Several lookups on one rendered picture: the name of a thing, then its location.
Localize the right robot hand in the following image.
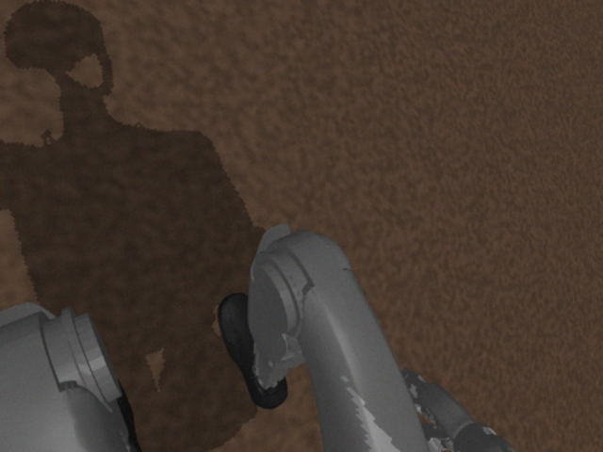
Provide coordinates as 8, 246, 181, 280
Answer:
400, 367, 476, 452

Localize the right robot foot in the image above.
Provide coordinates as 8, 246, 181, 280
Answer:
218, 293, 287, 410

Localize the left robot foot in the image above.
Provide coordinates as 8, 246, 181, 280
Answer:
117, 380, 142, 452

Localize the right robot arm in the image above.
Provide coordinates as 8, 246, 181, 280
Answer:
453, 423, 515, 452

